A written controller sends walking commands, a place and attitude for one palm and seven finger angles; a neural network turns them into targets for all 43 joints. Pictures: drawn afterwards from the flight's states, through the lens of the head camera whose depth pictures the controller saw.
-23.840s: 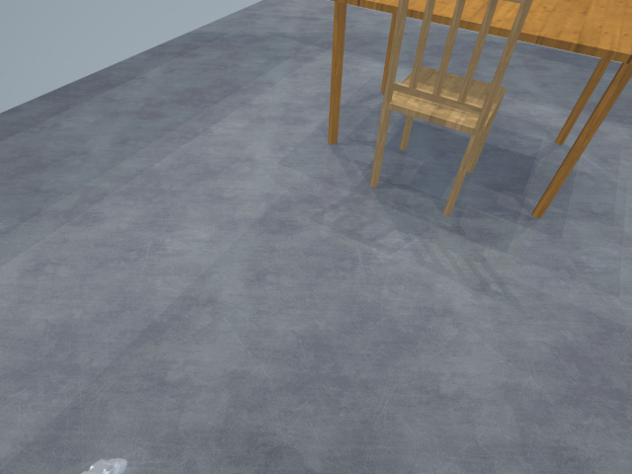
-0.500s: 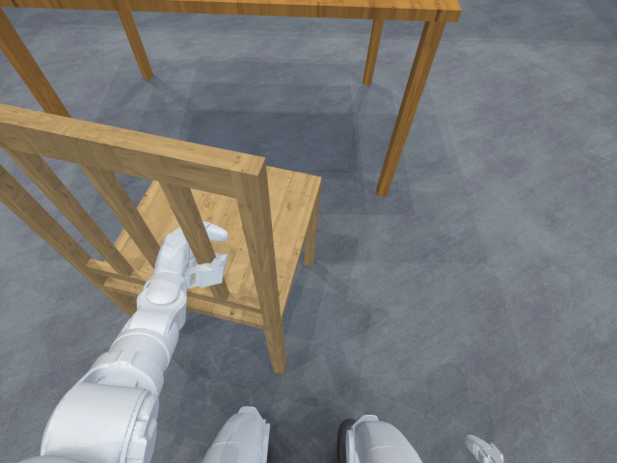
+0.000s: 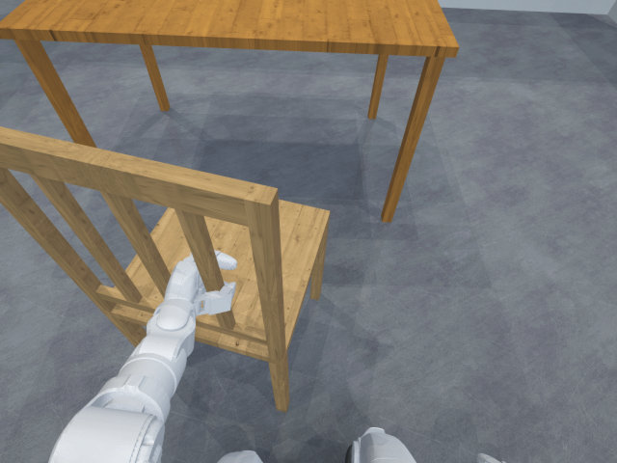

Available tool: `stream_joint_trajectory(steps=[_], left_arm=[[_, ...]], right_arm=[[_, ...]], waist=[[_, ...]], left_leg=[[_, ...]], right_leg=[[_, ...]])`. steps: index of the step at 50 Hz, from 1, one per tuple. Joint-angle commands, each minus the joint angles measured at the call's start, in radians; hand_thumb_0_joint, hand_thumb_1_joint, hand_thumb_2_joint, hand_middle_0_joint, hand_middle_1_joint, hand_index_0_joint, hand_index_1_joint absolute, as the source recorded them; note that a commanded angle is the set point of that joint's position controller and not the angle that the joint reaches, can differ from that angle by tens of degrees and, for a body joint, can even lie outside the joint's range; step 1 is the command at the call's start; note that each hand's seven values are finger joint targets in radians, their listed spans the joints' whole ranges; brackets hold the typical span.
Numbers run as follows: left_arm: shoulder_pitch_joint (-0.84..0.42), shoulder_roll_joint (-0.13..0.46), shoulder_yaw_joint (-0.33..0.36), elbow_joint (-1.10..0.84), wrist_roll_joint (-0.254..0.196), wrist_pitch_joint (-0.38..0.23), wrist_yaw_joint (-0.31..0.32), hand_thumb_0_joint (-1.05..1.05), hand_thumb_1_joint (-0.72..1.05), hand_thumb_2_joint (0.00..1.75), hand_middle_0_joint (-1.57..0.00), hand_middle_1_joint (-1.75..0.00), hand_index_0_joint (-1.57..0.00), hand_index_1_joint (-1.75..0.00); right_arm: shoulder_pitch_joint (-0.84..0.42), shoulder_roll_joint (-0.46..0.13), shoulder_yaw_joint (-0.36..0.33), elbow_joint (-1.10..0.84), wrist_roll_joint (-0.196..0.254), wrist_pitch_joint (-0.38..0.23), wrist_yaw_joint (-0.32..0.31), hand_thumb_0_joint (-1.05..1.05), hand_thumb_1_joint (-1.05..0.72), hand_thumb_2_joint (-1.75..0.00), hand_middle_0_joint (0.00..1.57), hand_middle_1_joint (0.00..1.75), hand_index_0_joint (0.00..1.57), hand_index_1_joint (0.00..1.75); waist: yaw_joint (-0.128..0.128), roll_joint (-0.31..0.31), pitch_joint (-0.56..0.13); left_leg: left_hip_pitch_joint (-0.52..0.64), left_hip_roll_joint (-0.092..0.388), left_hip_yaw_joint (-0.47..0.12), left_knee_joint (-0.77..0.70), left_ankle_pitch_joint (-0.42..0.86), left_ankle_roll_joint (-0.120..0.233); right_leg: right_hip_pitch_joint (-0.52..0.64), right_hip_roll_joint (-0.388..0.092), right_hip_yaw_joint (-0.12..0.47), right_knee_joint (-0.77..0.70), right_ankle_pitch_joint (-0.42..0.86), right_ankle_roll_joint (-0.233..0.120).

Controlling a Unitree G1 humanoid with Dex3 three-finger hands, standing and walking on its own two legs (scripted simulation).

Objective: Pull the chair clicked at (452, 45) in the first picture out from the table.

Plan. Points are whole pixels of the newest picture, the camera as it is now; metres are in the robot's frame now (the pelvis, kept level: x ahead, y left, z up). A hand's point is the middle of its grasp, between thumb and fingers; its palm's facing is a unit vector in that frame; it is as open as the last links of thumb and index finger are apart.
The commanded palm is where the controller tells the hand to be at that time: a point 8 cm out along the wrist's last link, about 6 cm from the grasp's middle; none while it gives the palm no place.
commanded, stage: step backward, pulling the chair out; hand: left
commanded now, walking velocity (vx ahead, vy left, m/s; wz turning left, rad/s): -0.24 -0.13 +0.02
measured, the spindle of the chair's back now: (153, 263) +0.40 +0.25 -0.03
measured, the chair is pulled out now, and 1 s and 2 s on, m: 0.48 0.55 0.55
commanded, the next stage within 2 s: stop walking, hand still on the chair in 0.24 s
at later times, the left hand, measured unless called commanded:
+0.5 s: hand (224, 316) +0.32 +0.13 -0.04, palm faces +0.04 -0.98 -0.18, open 5.9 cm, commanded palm +0.30 +0.18 -0.02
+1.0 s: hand (225, 330) +0.30 +0.12 -0.04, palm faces +0.04 -0.98 -0.18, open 5.9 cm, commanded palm +0.27 +0.18 -0.02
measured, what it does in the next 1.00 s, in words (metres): steps on the spot: right foot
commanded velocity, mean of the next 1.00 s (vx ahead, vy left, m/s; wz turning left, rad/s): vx -0.06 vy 0.01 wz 0.01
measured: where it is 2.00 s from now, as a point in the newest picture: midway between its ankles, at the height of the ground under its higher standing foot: outside the picture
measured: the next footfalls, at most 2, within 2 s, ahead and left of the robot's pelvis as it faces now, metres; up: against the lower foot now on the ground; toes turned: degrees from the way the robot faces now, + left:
right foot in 0.12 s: +0.11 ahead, -0.14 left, +0.00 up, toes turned -2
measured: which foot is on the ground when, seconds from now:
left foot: down 0.00-1.00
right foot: down 0.00-0.00, up 0.02-0.10, down 0.12-1.00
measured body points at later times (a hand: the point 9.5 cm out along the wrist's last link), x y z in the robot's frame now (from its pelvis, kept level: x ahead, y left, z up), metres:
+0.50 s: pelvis -0.02 -0.02 +0.02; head +0.03 -0.02 +0.46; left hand +0.31 +0.18 -0.03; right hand +0.08 -0.28 -0.10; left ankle +0.03 +0.12 -0.71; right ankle +0.07 -0.14 -0.71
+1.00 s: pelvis +0.04 -0.02 +0.03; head +0.04 -0.03 +0.48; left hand +0.29 +0.18 -0.03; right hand +0.18 -0.26 -0.08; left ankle +0.03 +0.12 -0.71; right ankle +0.07 -0.14 -0.71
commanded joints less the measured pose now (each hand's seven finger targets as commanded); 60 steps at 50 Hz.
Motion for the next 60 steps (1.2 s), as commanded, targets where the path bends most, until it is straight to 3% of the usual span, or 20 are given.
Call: stream_joint_trajectory(steps=[1,3,4,6,7,8,11,14,17,18,20,23,27,31,37,40,43,47,53,60], left_arm=[[-0.449,0.174,0.019,-0.271,0.017,-0.068,0.029,0.0,0.9,0.9,-0.5,-1.45,-0.5,-1.45],[-0.404,0.197,0.049,-0.213,0.012,-0.064,0.03,0.0,0.9,0.9,-0.5,-1.45,-0.5,-1.45],[-0.389,0.174,0.036,-0.195,0.016,-0.064,0.025,0.0,0.9,0.9,-0.5,-1.45,-0.5,-1.45],[-0.39,0.163,0.013,-0.197,0.019,-0.063,0.021,0.0,0.9,0.9,-0.5,-1.45,-0.5,-1.45],[-0.401,0.158,-0.006,-0.196,0.016,-0.055,0.019,0.0,0.9,0.9,-0.5,-1.45,-0.5,-1.45],[-0.387,0.178,0.003,-0.195,0.004,-0.047,0.019,0.0,0.9,0.9,-0.5,-1.45,-0.5,-1.45],[-0.389,0.218,0.023,-0.199,-0.002,-0.04,0.028,0.0,0.9,0.9,-0.5,-1.45,-0.5,-1.45],[-0.38,0.225,0.025,-0.179,-0.007,-0.03,0.033,0.0,0.9,0.9,-0.5,-1.45,-0.5,-1.45],[-0.383,0.221,0.024,-0.189,-0.011,-0.035,0.035,0.0,0.9,0.9,-0.5,-1.45,-0.5,-1.45],[-0.315,0.236,0.051,-0.353,0.0,-0.048,0.039,0.0,0.9,0.9,-0.5,-1.45,-0.5,-1.45],[-0.258,0.187,0.027,-0.374,0.0,-0.035,0.041,0.0,0.9,0.9,-0.5,-1.45,-0.5,-1.45],[-0.21,0.167,0.018,-0.422,0.005,-0.023,0.044,0.0,0.9,0.9,-0.5,-1.45,-0.5,-1.45],[-0.119,0.149,0.012,-0.448,0.011,-0.016,0.05,0.0,0.9,0.9,-0.5,-1.45,-0.5,-1.45],[-0.04,0.136,0.004,-0.464,0.017,-0.014,0.052,0.0,0.9,0.9,-0.5,-1.45,-0.5,-1.45],[0.083,0.115,-0.002,-0.494,0.021,-0.008,0.053,0.0,0.9,0.9,-0.5,-1.45,-0.5,-1.45],[0.132,0.107,-0.012,-0.519,0.02,-0.005,0.053,0.0,0.9,0.9,-0.5,-1.45,-0.5,-1.45],[0.166,0.113,-0.015,-0.541,0.017,-0.003,0.052,0.0,0.9,0.9,-0.5,-1.45,-0.5,-1.45],[0.201,0.079,-0.033,-0.549,0.017,0.002,0.052,0.0,0.9,0.9,-0.5,-1.45,-0.5,-1.45],[0.251,0.083,-0.041,-0.582,0.013,0.005,0.051,0.0,0.9,0.9,-0.5,-1.45,-0.5,-1.45],[0.278,0.077,-0.038,-0.577,0.012,0.01,0.056,0.0,0.9,0.9,-0.5,-1.45,-0.5,-1.45]], right_arm=[[-0.024,-0.13,-0.055,-0.114,-0.022,-0.021,-0.002,0.0,-0.9,-0.9,0.2,0.3,0.2,0.3],[0.005,-0.146,-0.065,-0.088,-0.015,-0.017,0.001,0.0,-0.9,-0.9,0.2,0.3,0.2,0.3],[0.022,-0.15,-0.067,-0.088,-0.015,-0.016,0.008,0.0,-0.9,-0.9,0.2,0.3,0.2,0.3],[0.024,-0.139,-0.069,-0.102,0.001,-0.018,0.009,0.0,-0.9,-0.9,0.2,0.3,0.2,0.3],[0.024,-0.136,-0.07,-0.109,0.008,-0.015,0.004,0.0,-0.9,-0.9,0.2,0.3,0.2,0.3],[0.033,-0.149,-0.078,-0.107,0.014,-0.012,-0.005,0.0,-0.9,-0.9,0.2,0.3,0.2,0.3],[0.027,-0.138,-0.071,-0.11,0.015,0.002,-0.015,0.0,-0.9,-0.9,0.2,0.3,0.2,0.3],[0.018,-0.142,-0.065,-0.118,0.02,0.012,-0.021,0.0,-0.9,-0.9,0.2,0.3,0.2,0.3],[0.005,-0.133,-0.064,-0.134,0.025,0.014,-0.023,0.0,-0.9,-0.9,0.2,0.3,0.2,0.3],[-0.015,-0.13,-0.077,-0.192,0.006,0.022,-0.017,0.0,-0.9,-0.9,0.2,0.3,0.2,0.3],[-0.045,-0.11,-0.061,-0.212,0.005,0.034,-0.017,0.0,-0.9,-0.9,0.2,0.3,0.2,0.3],[-0.068,-0.102,-0.053,-0.231,0.003,0.039,-0.02,0.0,-0.9,-0.9,0.2,0.3,0.2,0.3],[-0.065,-0.096,-0.058,-0.229,-0.003,0.04,-0.017,0.0,-0.9,-0.9,0.2,0.3,0.2,0.3],[-0.06,-0.09,-0.06,-0.22,-0.005,0.038,-0.017,0.0,-0.9,-0.9,0.2,0.3,0.2,0.3],[-0.074,-0.082,-0.061,-0.211,-0.014,0.032,-0.017,0.0,-0.9,-0.9,0.2,0.3,0.2,0.3],[-0.084,-0.083,-0.062,-0.21,-0.015,0.036,-0.015,0.0,-0.9,-0.9,0.2,0.3,0.2,0.3],[-0.097,-0.083,-0.063,-0.21,-0.014,0.042,-0.015,0.0,-0.9,-0.9,0.2,0.3,0.2,0.3],[-0.102,-0.074,-0.062,-0.226,-0.017,0.055,-0.011,0.0,-0.9,-0.9,0.2,0.3,0.2,0.3],[-0.115,-0.075,-0.063,-0.239,-0.015,0.072,-0.013,0.0,-0.9,-0.9,0.2,0.3,0.2,0.3],[-0.118,-0.075,-0.063,-0.249,-0.017,0.088,-0.011,0.0,-0.9,-0.9,0.2,0.3,0.2,0.3]], waist=[[0.047,0.303,-0.301],[0.053,0.216,-0.333],[0.052,0.188,-0.358],[0.028,0.121,-0.415],[0.019,0.092,-0.405],[0.022,0.031,-0.419],[0.026,0.058,-0.478],[0.035,0.073,-0.433],[0.04,0.019,-0.413],[0.045,0.053,-0.432],[0.044,0.062,-0.407],[0.044,0.117,-0.352],[0.047,0.101,-0.33],[0.045,0.055,-0.287],[0.046,0.043,-0.307],[0.044,0.068,-0.315],[0.042,0.091,-0.288],[0.042,0.054,-0.297],[0.041,0.084,-0.283],[0.045,0.062,-0.281]], left_leg=[[0.088,0.313,-0.364,-0.331,0.354,0.138],[0.173,0.293,-0.305,-0.197,0.648,0.13],[0.18,0.273,-0.283,-0.14,0.695,0.105],[0.123,0.198,-0.172,-0.083,0.578,0.024],[0.074,0.168,-0.15,-0.104,0.429,-0.005],[0.076,0.149,-0.135,-0.092,0.366,-0.012],[0.102,0.125,-0.1,-0.106,0.285,-0.013],[0.065,0.128,-0.121,-0.151,0.211,0.004],[0.054,0.111,-0.105,-0.15,0.126,0.008],[0.079,0.103,-0.126,-0.171,0.092,0.014],[0.082,0.109,-0.127,-0.223,0.023,0.027],[0.066,0.129,-0.136,-0.308,-0.049,0.045],[0.081,0.118,-0.101,-0.298,0.019,0.038],[0.106,0.098,-0.072,-0.305,-0.021,0.028],[0.177,0.108,-0.056,-0.299,0.206,0.022],[0.205,0.117,-0.054,-0.302,0.303,0.018],[0.216,0.117,-0.049,-0.316,0.325,0.017],[0.229,0.116,-0.043,-0.31,0.331,0.014],[0.24,0.114,-0.033,-0.323,0.35,0.014],[0.232,0.115,-0.039,-0.323,0.352,0.013]], right_leg=[[0.102,0.04,0.06,0.15,-0.217,-0.021],[0.166,0.049,0.073,-0.021,-0.11,-0.025],[0.236,0.038,0.087,-0.127,0.024,-0.032],[0.371,-0.048,0.149,-0.174,0.394,-0.066],[0.361,-0.08,0.157,-0.147,0.383,-0.081],[0.356,-0.092,0.175,-0.143,0.385,-0.094],[0.334,-0.126,0.188,-0.163,0.335,-0.082],[0.297,-0.098,0.167,-0.182,0.14,-0.063],[0.266,-0.101,0.181,-0.229,-0.012,-0.059],[0.289,-0.102,0.204,-0.251,-0.066,-0.075],[0.284,-0.066,0.171,-0.252,-0.177,-0.059],[0.28,-0.001,0.128,-0.239,-0.25,-0.03],[0.315,-0.004,0.141,-0.26,-0.155,-0.036],[0.279,-0.011,0.158,-0.313,-0.199,-0.041],[0.336,-0.011,0.14,-0.288,0.072,-0.043],[0.359,-0.011,0.123,-0.263,0.191,-0.044],[0.354,-0.011,0.115,-0.274,0.217,-0.044],[0.365,-0.014,0.119,-0.275,0.24,-0.047],[0.36,-0.012,0.103,-0.278,0.253,-0.046],[0.374,-0.017,0.098,-0.274,0.25,-0.05]])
